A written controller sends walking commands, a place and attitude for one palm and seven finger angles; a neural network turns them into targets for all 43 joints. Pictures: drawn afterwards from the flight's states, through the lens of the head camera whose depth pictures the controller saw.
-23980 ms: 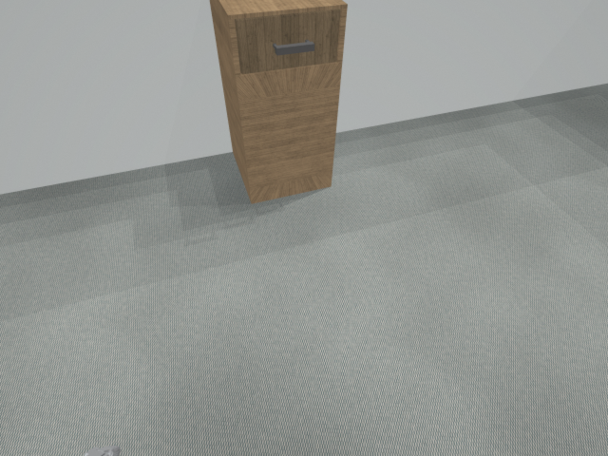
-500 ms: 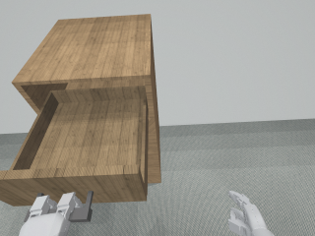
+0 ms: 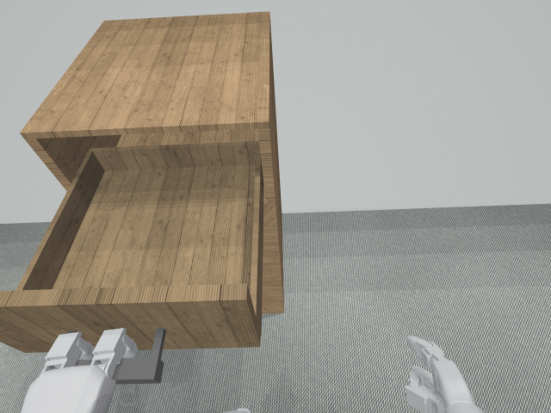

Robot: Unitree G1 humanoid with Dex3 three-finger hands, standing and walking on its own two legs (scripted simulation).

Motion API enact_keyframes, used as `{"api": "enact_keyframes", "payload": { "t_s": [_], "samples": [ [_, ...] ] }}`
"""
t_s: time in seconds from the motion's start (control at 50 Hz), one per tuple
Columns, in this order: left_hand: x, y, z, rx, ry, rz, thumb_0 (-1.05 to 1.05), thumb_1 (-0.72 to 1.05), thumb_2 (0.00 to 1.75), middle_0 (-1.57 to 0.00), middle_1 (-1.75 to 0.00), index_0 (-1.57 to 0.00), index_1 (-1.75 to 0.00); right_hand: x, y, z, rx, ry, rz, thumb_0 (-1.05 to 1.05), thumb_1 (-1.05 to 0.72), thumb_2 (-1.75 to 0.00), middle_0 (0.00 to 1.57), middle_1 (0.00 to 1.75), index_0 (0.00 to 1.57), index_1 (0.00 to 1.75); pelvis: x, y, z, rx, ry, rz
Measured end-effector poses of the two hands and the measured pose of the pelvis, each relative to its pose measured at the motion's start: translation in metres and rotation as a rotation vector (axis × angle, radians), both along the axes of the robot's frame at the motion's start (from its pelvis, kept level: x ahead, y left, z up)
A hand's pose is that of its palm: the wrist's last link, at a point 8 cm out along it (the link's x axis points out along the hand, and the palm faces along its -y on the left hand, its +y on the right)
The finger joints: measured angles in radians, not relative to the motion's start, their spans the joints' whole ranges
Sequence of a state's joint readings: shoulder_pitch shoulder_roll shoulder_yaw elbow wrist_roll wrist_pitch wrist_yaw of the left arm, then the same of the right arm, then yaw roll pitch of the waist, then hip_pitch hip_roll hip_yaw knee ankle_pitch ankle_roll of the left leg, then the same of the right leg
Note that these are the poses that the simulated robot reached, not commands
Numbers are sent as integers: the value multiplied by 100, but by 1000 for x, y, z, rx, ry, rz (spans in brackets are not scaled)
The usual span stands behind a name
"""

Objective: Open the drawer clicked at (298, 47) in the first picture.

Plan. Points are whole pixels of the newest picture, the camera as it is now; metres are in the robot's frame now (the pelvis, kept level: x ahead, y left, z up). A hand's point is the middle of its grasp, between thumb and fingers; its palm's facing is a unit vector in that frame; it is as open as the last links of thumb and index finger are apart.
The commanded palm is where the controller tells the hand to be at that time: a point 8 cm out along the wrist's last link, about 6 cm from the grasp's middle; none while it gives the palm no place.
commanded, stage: open the thumb to release the handle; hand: left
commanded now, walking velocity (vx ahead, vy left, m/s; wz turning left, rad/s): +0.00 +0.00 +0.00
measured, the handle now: (110, 354) +0.19 +0.24 +0.03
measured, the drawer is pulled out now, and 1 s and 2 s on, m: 0.30 0.30 0.30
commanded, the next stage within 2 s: lift the hand off the handle in 0.38 s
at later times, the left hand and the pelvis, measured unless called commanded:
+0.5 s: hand (96, 407) +0.13 +0.24 +0.01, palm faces -0.03 -0.11 -0.99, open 13.3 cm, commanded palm +0.11 +0.24 +0.06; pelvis -0.01 +0.00 +0.01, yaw +1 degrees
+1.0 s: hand (91, 395) +0.14 +0.24 +0.03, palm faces -0.01 -0.10 -0.99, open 13.6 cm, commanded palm +0.12 +0.24 +0.09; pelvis -0.02 +0.00 +0.02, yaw +1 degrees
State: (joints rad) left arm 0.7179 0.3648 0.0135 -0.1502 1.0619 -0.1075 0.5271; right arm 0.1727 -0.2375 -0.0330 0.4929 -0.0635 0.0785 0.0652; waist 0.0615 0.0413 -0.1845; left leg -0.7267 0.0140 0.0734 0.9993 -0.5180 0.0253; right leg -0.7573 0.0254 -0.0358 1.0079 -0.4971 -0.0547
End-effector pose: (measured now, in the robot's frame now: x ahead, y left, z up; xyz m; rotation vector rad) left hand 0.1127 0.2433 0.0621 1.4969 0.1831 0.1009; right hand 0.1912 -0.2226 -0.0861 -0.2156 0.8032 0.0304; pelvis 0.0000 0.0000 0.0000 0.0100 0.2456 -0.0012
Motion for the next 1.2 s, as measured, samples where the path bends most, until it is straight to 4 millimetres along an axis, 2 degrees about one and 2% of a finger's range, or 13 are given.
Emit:
{"api": "enact_keyframes", "payload": {
  "t_s": [0.12,0.36,0.48,0.64,0.88,1.04,1.2],
  "samples": [
    [2,-2,2,-37,-19,58,0,50,72,-34,-130,-37,-129,-3,5,-3,17,16,-9,1,-91,-90,20,30,20,30,-1,1,3,-3,-10,11],
    [-1,-2,3,-27,-2,49,0,-18,44,-31,-124,-34,-123,-3,10,8,26,-7,5,1,-90,-90,20,30,20,30,-6,-3,10,-1,-38,12],
    [-3,0,3,-31,-7,44,0,-39,35,-30,-122,-32,-121,-4,4,12,9,-14,-4,1,-90,-90,20,30,20,30,-9,-4,12,-1,-44,12],
    [-2,-1,1,-26,-25,48,0,-47,31,-30,-121,-32,-120,-9,-2,10,-7,-7,-10,1,-90,-90,20,30,20,30,-14,-3,11,-4,-45,19],
    [5,0,2,-26,-16,52,0,-48,31,-32,-121,-33,-121,-20,3,9,7,12,-25,1,-90,-90,20,30,20,30,-18,-4,15,-2,-64,19],
    [6,3,24,-31,-38,37,0,-49,31,-32,-121,-36,-122,-20,5,19,17,-19,-37,1,-90,-90,20,30,20,30,-17,-3,23,-6,-95,16],
    [4,6,48,-40,-64,45,0,-49,31,-32,-120,-36,-122,-11,8,31,23,-51,-26,1,-90,-90,20,30,20,30,-14,2,31,-6,-123,13]
  ]
}}
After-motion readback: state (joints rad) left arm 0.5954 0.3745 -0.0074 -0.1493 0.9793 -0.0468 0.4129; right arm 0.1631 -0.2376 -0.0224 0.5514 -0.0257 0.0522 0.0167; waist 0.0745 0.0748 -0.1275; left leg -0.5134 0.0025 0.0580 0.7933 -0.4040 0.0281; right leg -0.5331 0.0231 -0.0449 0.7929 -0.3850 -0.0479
